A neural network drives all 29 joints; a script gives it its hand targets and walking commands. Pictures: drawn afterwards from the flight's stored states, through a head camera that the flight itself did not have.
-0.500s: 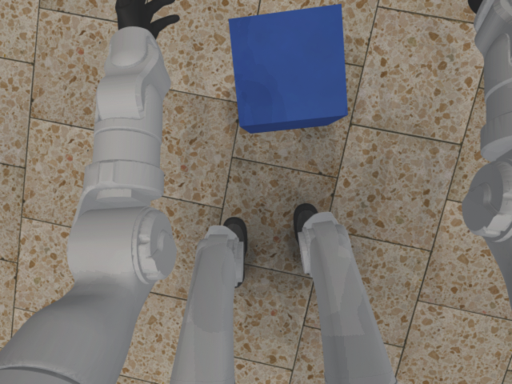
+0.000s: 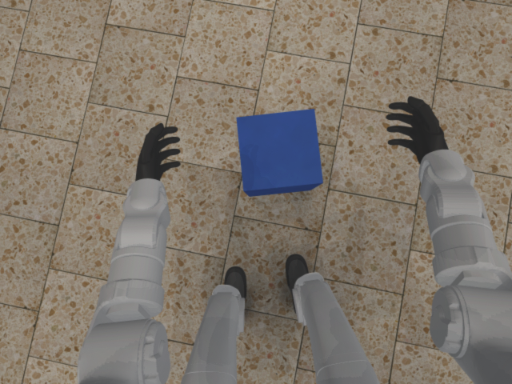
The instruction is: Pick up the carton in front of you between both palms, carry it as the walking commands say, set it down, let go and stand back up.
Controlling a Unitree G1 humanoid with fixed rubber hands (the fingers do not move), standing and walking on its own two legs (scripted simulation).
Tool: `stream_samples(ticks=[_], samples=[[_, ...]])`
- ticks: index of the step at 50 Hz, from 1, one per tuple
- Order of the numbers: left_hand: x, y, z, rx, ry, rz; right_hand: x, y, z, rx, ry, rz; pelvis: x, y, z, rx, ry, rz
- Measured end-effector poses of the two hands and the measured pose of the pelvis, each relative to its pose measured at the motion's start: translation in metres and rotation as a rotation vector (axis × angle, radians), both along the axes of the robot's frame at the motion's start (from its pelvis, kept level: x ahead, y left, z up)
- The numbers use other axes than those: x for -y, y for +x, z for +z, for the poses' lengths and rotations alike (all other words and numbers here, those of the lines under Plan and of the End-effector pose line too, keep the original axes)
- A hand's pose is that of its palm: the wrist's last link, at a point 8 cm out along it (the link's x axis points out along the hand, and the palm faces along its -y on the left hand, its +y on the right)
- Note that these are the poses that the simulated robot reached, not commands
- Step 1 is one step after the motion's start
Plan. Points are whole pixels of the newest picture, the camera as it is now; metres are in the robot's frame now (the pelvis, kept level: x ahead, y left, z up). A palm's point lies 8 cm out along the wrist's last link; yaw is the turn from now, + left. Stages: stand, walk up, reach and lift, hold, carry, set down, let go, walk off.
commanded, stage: let go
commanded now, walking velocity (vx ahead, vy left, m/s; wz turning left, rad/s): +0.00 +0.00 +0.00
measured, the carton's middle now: (277, 158) +0.50 -0.05 -0.58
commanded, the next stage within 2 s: stand in 1.00 s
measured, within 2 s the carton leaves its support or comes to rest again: neither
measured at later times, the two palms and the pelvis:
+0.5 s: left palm (55, 314) +0.24 +0.25 -0.01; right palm (455, 281) +0.23 -0.21 -0.01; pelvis +0.04 +0.03 +0.07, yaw -1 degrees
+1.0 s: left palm (42, 333) +0.22 +0.25 +0.01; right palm (464, 308) +0.21 -0.21 +0.00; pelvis +0.05 +0.03 +0.07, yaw -1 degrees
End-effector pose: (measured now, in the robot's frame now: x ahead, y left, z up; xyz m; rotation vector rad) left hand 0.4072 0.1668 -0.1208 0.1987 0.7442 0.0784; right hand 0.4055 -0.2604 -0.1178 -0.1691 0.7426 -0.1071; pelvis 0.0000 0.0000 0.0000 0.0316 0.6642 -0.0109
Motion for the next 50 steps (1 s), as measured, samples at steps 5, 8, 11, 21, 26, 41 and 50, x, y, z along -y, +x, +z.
stream_samples(ticks=[5,8,11,21,26,41,50], samples=[[-0.018,-0.028,0.027,-0.005,0.001,-0.011,-0.004,-0.029,0.026,0.0,0.007,-0.001,-0.003,0.011,0.016,0.068,-0.009,-0.003],[-0.028,-0.047,0.042,-0.005,-0.005,-0.017,-0.009,-0.049,0.04,-0.005,0.009,-0.001,-0.006,0.017,0.025,0.115,-0.015,-0.004],[-0.038,-0.069,0.055,-0.01,-0.012,-0.018,-0.015,-0.071,0.053,-0.01,0.011,-0.001,-0.01,0.022,0.033,0.17,-0.022,-0.003],[-0.072,-0.147,0.095,-0.033,-0.026,0.0,-0.039,-0.148,0.092,-0.037,0.017,0.013,-0.022,0.037,0.059,0.416,-0.038,0.006],[-0.086,-0.175,0.112,-0.037,-0.026,0.006,-0.05,-0.175,0.108,-0.043,0.018,0.018,-0.028,0.046,0.068,0.536,-0.044,0.004],[-0.092,-0.188,0.126,-0.046,-0.031,-0.015,-0.057,-0.197,0.123,-0.061,0.014,0.018,-0.033,0.053,0.071,0.737,-0.05,-0.005],[-0.087,-0.186,0.126,-0.055,-0.028,-0.012,-0.052,-0.196,0.122,-0.064,0.016,0.013,-0.027,0.055,0.071,0.751,-0.048,-0.006]])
